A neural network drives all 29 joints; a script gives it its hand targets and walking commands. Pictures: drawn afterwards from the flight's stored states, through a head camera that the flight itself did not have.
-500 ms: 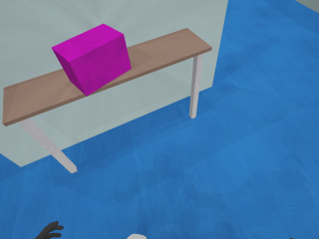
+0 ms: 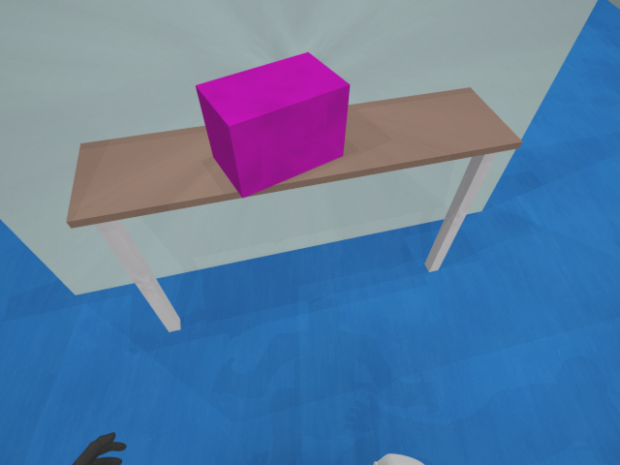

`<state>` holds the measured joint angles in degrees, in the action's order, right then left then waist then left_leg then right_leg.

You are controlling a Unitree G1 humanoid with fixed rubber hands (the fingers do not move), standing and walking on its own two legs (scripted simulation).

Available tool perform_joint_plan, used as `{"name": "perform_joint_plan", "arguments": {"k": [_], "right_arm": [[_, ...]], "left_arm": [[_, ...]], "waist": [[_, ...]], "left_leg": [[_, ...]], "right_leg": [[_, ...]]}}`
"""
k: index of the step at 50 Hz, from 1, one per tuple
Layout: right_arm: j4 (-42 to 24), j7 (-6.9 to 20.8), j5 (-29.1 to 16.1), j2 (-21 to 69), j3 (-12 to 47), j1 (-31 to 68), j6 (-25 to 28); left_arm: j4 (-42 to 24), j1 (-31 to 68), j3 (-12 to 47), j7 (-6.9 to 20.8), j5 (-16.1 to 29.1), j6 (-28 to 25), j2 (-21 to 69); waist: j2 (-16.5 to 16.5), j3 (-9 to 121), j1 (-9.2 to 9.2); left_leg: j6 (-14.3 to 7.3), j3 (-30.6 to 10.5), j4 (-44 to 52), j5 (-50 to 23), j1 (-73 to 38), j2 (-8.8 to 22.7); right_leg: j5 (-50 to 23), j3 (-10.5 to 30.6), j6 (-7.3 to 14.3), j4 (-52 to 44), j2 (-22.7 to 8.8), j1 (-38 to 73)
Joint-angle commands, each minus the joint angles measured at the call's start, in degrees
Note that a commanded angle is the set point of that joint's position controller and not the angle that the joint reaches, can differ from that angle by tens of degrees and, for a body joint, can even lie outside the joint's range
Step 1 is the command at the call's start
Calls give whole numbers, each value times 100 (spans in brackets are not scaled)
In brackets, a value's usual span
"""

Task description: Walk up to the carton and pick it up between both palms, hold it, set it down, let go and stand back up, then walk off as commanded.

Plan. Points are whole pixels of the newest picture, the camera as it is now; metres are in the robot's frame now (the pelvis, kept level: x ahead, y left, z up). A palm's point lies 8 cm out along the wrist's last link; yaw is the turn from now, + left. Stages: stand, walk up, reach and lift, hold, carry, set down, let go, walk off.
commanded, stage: walk up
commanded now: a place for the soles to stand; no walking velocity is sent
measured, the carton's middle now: (276, 123) +0.79 +0.09 -0.04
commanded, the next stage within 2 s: none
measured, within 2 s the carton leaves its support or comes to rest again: neither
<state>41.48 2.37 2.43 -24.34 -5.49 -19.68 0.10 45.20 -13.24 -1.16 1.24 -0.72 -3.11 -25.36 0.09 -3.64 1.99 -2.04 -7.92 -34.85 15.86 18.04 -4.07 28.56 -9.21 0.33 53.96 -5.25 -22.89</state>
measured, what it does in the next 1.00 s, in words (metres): steps on the spot: right foot, then left foot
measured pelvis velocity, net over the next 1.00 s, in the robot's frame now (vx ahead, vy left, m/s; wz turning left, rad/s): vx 0.04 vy -0.02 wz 0.22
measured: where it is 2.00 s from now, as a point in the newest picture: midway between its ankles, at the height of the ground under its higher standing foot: outside the picture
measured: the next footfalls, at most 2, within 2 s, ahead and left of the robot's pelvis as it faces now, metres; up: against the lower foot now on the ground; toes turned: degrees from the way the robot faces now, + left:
right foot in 0.18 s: +0.11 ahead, -0.10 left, +0.00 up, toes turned -4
left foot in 0.66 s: +0.10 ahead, +0.14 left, +0.00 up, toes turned +7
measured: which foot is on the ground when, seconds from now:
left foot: down 0.00-0.18, up 0.20-0.64, down 0.66-1.00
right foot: up 0.00-0.16, down 0.18-0.66, up 0.68-1.00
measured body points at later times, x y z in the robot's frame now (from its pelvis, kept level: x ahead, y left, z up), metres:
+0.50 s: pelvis +0.05 -0.02 +0.00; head +0.09 -0.05 +0.45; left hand +0.11 +0.31 -0.07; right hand +0.16 -0.34 -0.12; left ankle -0.02 +0.15 -0.67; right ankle +0.07 -0.10 -0.73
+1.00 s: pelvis +0.04 -0.02 -0.01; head +0.05 +0.00 +0.44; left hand +0.07 +0.32 -0.12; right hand +0.19 -0.33 -0.10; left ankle +0.07 +0.13 -0.73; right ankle +0.07 -0.10 -0.71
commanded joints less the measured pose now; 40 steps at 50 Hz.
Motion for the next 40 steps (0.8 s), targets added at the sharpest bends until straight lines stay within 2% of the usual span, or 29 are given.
{"name": "perform_joint_plan", "arguments": {"k": [1, 4, 5, 7, 8, 9, 10, 11, 12, 14, 15, 16, 18, 20, 21, 23, 24, 25, 26, 27, 29, 30, 31, 33, 34, 35, 36, 38, 40], "right_arm": [[-309, -161, -222, -1359, -284, -60, 181], [-477, -242, -123, -1331, -299, 133, 136], [-455, -251, -169, -1338, -324, 83, 113], [-407, -316, -203, -1179, -237, 577, 77], [-430, -337, -341, -852, -99, 562, 93], [-375, -330, -311, -510, -44, 367, 60], [-168, -377, -166, -862, -117, -11, -33], [36, -386, -156, -1209, -229, -408, -99], [121, -350, -222, -1369, -228, -309, -96], [203, -311, -204, -1136, -214, -435, 2], [228, -285, -226, -1159, -233, -498, 44], [306, -263, -156, -973, -166, -481, 26], [215, -353, -226, -852, -52, -192, 99], [181, -408, -174, -932, -43, -69, 89], [232, -402, -181, -910, -18, -178, 101], [217, -416, -234, -905, -32, -9, 89], [267, -412, -230, -777, 5, -31, 140], [170, -405, -225, -753, -17, 36, 187], [124, -414, -213, -837, -9, 22, 210], [196, -448, -253, -751, -7, -89, 268], [384, -484, -167, -788, -50, -379, 322], [454, -482, -150, -875, -43, -379, 349], [433, -497, -47, -1009, -142, -483, 393], [208, -522, 36, -1723, -205, 17, 382], [218, -593, -36, -1963, -303, 113, 322], [119, -581, -118, -1812, -227, 472, 308], [137, -559, -121, -1594, -144, 856, 352], [99, -534, -118, -1480, -100, 736, 365], [244, -489, -85, -1396, -168, 249, 339]], "left_arm": [[-394, 34, -401, -109, 53, 0, -856], [-391, 5, -385, -209, 42, -12, -903], [-429, -66, -393, -222, 0, -55, -1061], [-244, -548, -369, -245, 17, -159, -735], [-50, -939, -473, -318, -120, -214, -1155], [-170, -653, -559, -325, -124, -192, -1475], [-279, -197, -561, -296, -103, -155, -1592], [-391, 0, -624, -273, -102, -135, -1545], [-443, 123, -601, -258, -67, -108, -1253], [-421, 74, -498, -263, -46, -128, -922], [-422, -97, -495, -214, -103, -129, -958], [-379, -275, -520, -221, -95, -122, -929], [-265, -615, -492, -186, -90, -90, -952], [-362, -619, -550, -159, -145, 18, -1063], [-318, -612, -551, -146, -97, 35, -932], [-296, -634, -619, -121, -99, 85, -1166], [-337, -778, -599, -139, -97, 81, -1073], [-417, -623, -628, -100, -148, 137, -1093], [-392, -629, -596, -80, -122, 153, -982], [-472, -468, -506, -77, -150, 149, -1058], [-417, -132, -492, -6, -87, 256, -1035], [-411, 46, -463, -33, -41, 262, -1070], [-459, -41, -423, -17, 19, 303, -875], [-506, 352, -396, 3, -2, 456, -708], [-433, 617, -462, -13, -75, 558, -1011], [-363, 485, -504, -23, 3, 581, -1076], [-197, 199, -453, -26, 49, 558, -960], [-72, 164, -485, 31, 21, 520, -906], [-94, 54, -435, 49, -53, 508, -882]], "waist": [[470, 245, -78], [1040, 484, -159], [610, 710, -110], [544, 797, -652], [-205, 853, -761], [-900, 694, -451], [-536, 512, -189], [-523, 112, -98], [-603, -345, -86], [-580, -253, -24], [-895, 141, -203], [-727, 236, -216], [-702, 602, -449], [-1219, 516, -551], [-803, 565, -538], [-1242, 205, -585], [-1450, 387, -686], [-1481, 597, -666], [-1065, 639, -687], [-1246, 654, -564], [-578, 953, -339], [-517, 564, -226], [-218, 950, -171], [1022, -138, -192], [567, -188, -40], [505, -524, -187], [577, -687, -441], [655, -242, -346], [644, 383, -124]], "left_leg": [[-1222, -1897, 865, -2396, -926, 1133], [-1145, -1977, 502, -3090, -1034, 1013], [-1164, -2118, 197, -2910, -1243, 1047], [-735, -1786, -430, -2539, -89, 695], [-328, -1277, -1150, -1822, 870, 186], [-59, -247, -1708, 885, 1577, -491], [4, -122, -2375, 1508, 1436, -64], [64, -112, -2846, 1487, 1440, 84], [81, -21, -3008, 1197, 1597, 89], [116, -94, -2735, 446, 1525, 151], [284, 97, -2778, 484, 1330, 144], [277, -35, -2569, 331, 1571, 61], [397, 539, -2322, 638, 1477, 201], [356, 858, -2249, 916, 1578, 246], [346, 778, -2163, 808, 1540, 423], [315, 749, -1878, 752, 1644, 410], [318, 874, -1735, 669, 1637, 453], [365, 1059, -1334, 739, 1388, 608], [371, 1109, -1313, 914, 1260, 489], [268, 1250, -938, 744, 880, 464], [159, 1319, -9, -66, -71, 427], [102, 1234, 453, -747, -225, 362], [-12, 784, 361, -507, -775, 386], [-843, -2846, 1777, 1265, 57, 1968], [-1188, -3277, 2192, 2083, 768, 2240], [-1213, -3338, 2232, 2242, 831, 2204], [-1158, -2700, 1948, 1713, 761, 1835], [-828, -1671, 1476, 681, 483, 1182], [-821, -1725, 1455, 777, -341, 1132]], "right_leg": [[-459, 752, 15, -580, 192, -655], [-347, 881, 62, -835, 221, -389], [-388, 937, 68, -1206, 217, -241], [-1910, 1023, 162, -2758, 133, 1290], [-2375, 1576, 171, -3185, -460, 2232], [-2370, 2624, 391, -3627, -1639, 2403], [-1016, 2816, 796, -4082, -2275, 1541], [-475, 2727, 681, -4211, -2423, 1078], [11, 2354, 603, -4359, -1901, 964], [-1465, 1288, 191, -3968, -1148, 1150], [-1760, 942, 401, -3753, -1056, 1500], [-2858, 907, 194, -3466, -1025, 2045], [-4510, 721, 708, -2880, -1049, 2558], [-4187, 680, 901, -2787, -1051, 2460], [-4097, 663, 860, -2662, -1103, 2661], [-3982, 628, 789, -2826, -1023, 2491], [-4746, 635, 710, -2612, -1015, 2734], [-4338, 388, 1084, -2483, -999, 2612], [-4227, 670, 1151, -2504, -1202, 2520], [-4419, 594, 1294, -2429, -1266, 2171], [-3279, 457, 1151, -2027, -1233, 1507], [-2939, 331, 813, -1620, -1060, 1190], [-1995, 483, 622, -1337, -930, 625], [721, 585, 72, -140, 137, -806], [703, 1206, 53, 482, 40, -594], [577, 1229, 82, 785, 133, -652], [195, 1477, 3, 653, -60, -673], [-19, 1145, 54, 261, 137, -345], [7, 1017, 31, 177, 234, -295]]}}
